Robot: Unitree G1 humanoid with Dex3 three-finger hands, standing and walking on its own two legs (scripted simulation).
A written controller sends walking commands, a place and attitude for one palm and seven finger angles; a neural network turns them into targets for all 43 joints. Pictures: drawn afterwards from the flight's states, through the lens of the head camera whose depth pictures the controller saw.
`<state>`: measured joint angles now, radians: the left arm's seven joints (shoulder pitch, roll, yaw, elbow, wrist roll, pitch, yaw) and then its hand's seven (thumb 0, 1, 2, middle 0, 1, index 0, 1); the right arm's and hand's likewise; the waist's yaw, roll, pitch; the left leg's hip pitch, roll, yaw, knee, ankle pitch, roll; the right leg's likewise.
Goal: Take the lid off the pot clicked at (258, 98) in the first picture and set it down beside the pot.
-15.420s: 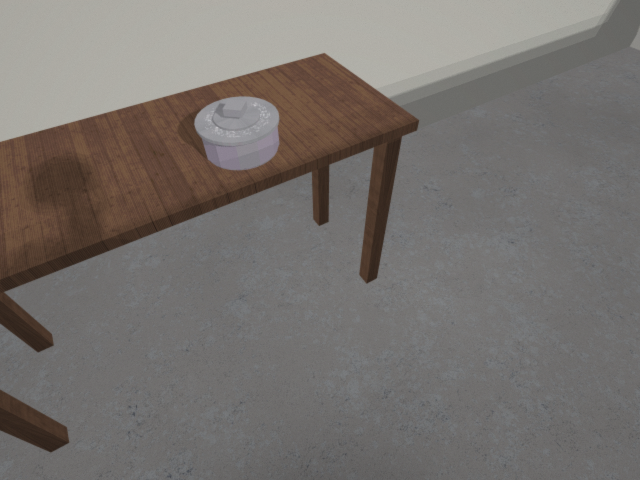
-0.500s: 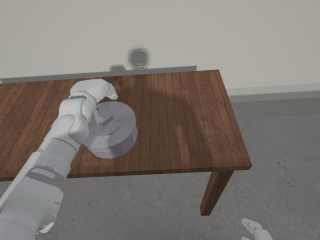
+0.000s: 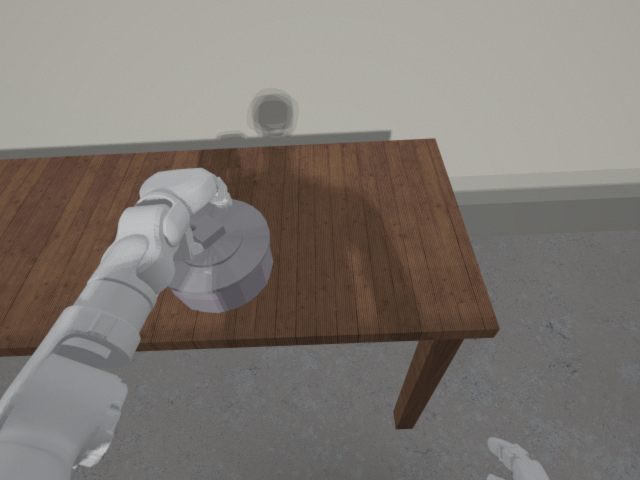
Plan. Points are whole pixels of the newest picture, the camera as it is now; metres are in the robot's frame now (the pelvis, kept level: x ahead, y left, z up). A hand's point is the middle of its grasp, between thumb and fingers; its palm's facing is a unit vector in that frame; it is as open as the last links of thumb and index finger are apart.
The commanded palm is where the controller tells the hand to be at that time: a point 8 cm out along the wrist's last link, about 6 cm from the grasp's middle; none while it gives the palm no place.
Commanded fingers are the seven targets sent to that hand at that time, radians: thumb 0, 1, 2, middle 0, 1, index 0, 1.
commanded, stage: lower the open fingers around the knob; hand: left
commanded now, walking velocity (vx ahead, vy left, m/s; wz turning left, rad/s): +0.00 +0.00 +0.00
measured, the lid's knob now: (205, 231) +0.45 +0.18 +0.04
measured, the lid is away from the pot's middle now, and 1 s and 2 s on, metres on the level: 0.00 0.00 0.00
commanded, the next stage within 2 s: close the fingers and squeeze the knob in 0.50 s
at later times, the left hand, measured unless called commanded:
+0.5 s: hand (191, 240) +0.41 +0.19 +0.07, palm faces -0.30 -0.07 -0.95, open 10.1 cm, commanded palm +0.40 +0.18 +0.12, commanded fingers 0.00 -0.26 1.35 -0.83 -0.08 -0.83 -0.08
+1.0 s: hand (198, 236) +0.42 +0.18 +0.07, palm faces -0.32 -0.06 -0.94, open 9.3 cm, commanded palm +0.41 +0.18 +0.12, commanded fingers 0.00 0.06 1.05 -0.60 -0.88 -0.60 -0.88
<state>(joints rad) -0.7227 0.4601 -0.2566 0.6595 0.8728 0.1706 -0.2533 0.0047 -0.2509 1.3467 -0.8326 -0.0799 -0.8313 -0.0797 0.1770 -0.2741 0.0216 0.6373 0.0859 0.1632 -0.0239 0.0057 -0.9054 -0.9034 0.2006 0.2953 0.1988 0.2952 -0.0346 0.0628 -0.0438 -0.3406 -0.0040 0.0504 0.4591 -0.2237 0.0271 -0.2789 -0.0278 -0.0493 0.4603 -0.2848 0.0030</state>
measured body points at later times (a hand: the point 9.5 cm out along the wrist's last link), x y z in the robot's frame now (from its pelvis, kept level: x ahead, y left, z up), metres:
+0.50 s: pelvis +0.00 +0.00 +0.00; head +0.03 -0.03 +0.45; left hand +0.42 +0.19 +0.12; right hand +0.12 -0.25 -0.13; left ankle +0.00 +0.10 -0.74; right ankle -0.04 -0.12 -0.74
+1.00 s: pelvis +0.00 +0.00 +0.00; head +0.03 -0.02 +0.45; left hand +0.43 +0.18 +0.12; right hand +0.11 -0.25 -0.13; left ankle +0.00 +0.10 -0.74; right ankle -0.04 -0.12 -0.74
